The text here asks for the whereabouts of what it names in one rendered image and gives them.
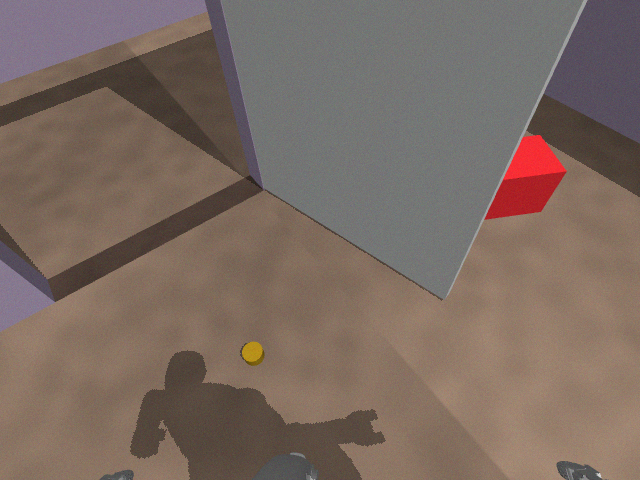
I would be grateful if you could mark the right robot hand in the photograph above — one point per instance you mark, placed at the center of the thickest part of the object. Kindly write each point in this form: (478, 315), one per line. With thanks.
(574, 471)

